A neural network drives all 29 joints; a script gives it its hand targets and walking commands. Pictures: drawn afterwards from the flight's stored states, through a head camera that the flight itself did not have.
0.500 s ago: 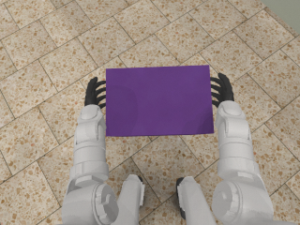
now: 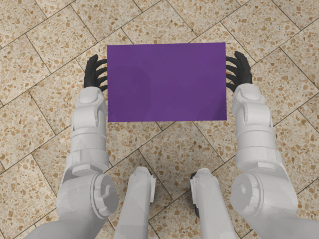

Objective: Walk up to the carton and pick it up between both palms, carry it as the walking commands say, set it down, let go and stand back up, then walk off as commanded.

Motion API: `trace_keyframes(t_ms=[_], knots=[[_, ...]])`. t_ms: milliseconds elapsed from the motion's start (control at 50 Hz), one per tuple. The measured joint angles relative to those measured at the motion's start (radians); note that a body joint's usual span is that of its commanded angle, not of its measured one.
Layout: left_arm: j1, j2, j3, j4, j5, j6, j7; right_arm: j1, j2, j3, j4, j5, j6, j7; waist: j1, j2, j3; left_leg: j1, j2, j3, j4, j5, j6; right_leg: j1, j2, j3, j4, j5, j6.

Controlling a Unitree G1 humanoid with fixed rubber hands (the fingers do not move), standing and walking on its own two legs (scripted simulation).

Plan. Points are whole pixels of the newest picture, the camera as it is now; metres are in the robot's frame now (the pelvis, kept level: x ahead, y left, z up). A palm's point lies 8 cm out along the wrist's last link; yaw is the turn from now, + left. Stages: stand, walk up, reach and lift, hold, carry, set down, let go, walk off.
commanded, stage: set down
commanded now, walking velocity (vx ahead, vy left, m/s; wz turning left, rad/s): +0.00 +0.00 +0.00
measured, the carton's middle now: (165, 91) +0.49 +0.03 -0.18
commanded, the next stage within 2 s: none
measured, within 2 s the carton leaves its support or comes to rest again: neither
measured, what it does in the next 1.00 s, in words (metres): lowers itself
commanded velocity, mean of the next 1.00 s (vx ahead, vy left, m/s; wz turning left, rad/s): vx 0.00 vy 0.00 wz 0.00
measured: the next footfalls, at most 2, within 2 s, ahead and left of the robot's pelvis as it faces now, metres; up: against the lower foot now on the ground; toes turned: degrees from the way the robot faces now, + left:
none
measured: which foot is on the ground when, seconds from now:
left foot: down 0.00-1.00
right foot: down 0.00-1.00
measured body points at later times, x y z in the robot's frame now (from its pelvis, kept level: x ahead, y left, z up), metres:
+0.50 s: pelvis -0.01 +0.00 -0.07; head +0.29 +0.01 +0.27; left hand +0.49 +0.20 -0.17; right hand +0.51 -0.15 -0.17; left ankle +0.08 +0.13 -0.56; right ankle +0.08 -0.14 -0.56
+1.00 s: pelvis -0.02 +0.00 -0.13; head +0.32 +0.01 +0.17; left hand +0.52 +0.21 -0.25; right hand +0.54 -0.15 -0.25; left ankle +0.08 +0.13 -0.56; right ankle +0.08 -0.14 -0.56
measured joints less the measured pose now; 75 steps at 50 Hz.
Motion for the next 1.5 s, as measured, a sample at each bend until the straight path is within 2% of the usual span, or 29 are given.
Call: trace_keyframes(t_ms=[240,380,560,620,700,800,860,940,1040,1100,1160,1240,1360,1500], knots=[[-0.063,0.046,-0.032,0.021,-0.050,-0.013,0.024,-0.078,-0.036,0.018,0.033,0.037,-0.015,-0.009,-0.005,0.000,0.021,-0.130,-0.009,-0.008,0.131,-0.034,-0.010,-0.127,0.013,-0.007,0.128,-0.035,0.004],[-0.123,0.064,-0.007,0.066,-0.028,-0.017,-0.019,-0.149,-0.067,0.006,0.083,0.032,-0.012,-0.012,-0.002,0.005,0.050,-0.197,-0.020,-0.007,0.191,-0.041,-0.009,-0.190,0.012,-0.007,0.188,-0.047,0.011],[-0.184,0.091,-0.051,0.044,-0.077,-0.014,0.055,-0.226,-0.095,0.028,0.092,0.066,-0.026,-0.030,-0.008,-0.003,0.101,-0.281,-0.027,-0.006,0.280,-0.057,-0.012,-0.272,0.019,-0.008,0.275,-0.064,0.019],[-0.217,0.104,-0.049,0.069,-0.075,-0.013,0.054,-0.254,-0.096,0.013,0.114,0.066,-0.031,-0.043,-0.012,-0.003,0.113,-0.304,-0.031,-0.009,0.308,-0.061,-0.015,-0.294,0.019,-0.012,0.303,-0.070,0.020],[-0.249,0.111,-0.040,0.100,-0.059,-0.014,0.038,-0.278,-0.116,0.010,0.129,0.061,-0.021,-0.023,-0.004,-0.004,0.126,-0.336,-0.031,-0.009,0.346,-0.071,-0.016,-0.324,0.024,-0.014,0.340,-0.079,0.022],[-0.279,0.138,-0.046,0.099,-0.078,-0.016,0.016,-0.314,-0.132,0.027,0.135,0.072,-0.026,-0.026,-0.003,-0.003,0.160,-0.368,-0.032,-0.004,0.383,-0.077,-0.016,-0.357,0.027,-0.012,0.378,-0.086,0.025],[-0.296,0.153,-0.055,0.104,-0.085,-0.015,0.021,-0.334,-0.139,0.037,0.138,0.082,-0.023,-0.028,-0.003,0.000,0.179,-0.388,-0.034,-0.006,0.409,-0.082,-0.018,-0.376,0.028,-0.015,0.403,-0.092,0.025],[-0.320,0.158,-0.070,0.108,-0.108,-0.020,0.061,-0.357,-0.151,0.046,0.142,0.088,-0.029,-0.032,-0.004,0.005,0.203,-0.412,-0.040,-0.007,0.447,-0.091,-0.022,-0.399,0.026,-0.018,0.444,-0.104,0.025],[-0.361,0.164,-0.059,0.137,-0.098,-0.027,0.033,-0.394,-0.169,0.030,0.170,0.072,-0.036,-0.033,-0.010,0.004,0.231,-0.447,-0.041,-0.002,0.481,-0.095,-0.024,-0.436,0.028,-0.017,0.482,-0.110,0.026],[-0.384,0.176,-0.073,0.130,-0.103,-0.027,0.007,-0.406,-0.196,0.057,0.159,0.108,-0.035,-0.040,-0.002,-0.002,0.268,-0.461,-0.035,-0.001,0.506,-0.100,-0.026,-0.452,0.037,-0.018,0.505,-0.110,0.027],[-0.402,0.186,-0.079,0.130,-0.114,-0.038,0.002,-0.430,-0.215,0.080,0.158,0.141,-0.036,-0.053,0.010,0.004,0.306,-0.470,-0.032,0.000,0.530,-0.105,-0.027,-0.462,0.040,-0.019,0.527,-0.113,0.028],[-0.434,0.212,-0.084,0.124,-0.147,-0.043,0.020,-0.485,-0.228,0.108,0.171,0.163,-0.044,-0.071,0.011,0.006,0.389,-0.454,-0.031,0.010,0.560,-0.113,-0.029,-0.451,0.042,-0.013,0.566,-0.122,0.027],[-0.495,0.242,-0.105,0.160,-0.176,-0.052,0.079,-0.538,-0.238,0.131,0.195,0.177,-0.056,-0.086,0.012,0.000,0.472,-0.450,-0.031,0.014,0.618,-0.131,-0.032,-0.449,0.042,-0.017,0.629,-0.142,0.024],[-0.546,0.285,-0.155,0.202,-0.213,-0.072,0.057,-0.587,-0.269,0.145,0.234,0.199,-0.079,-0.093,0.004,0.000,0.533,-0.472,-0.037,0.013,0.687,-0.147,-0.033,-0.464,0.032,-0.029,0.697,-0.167,0.023]])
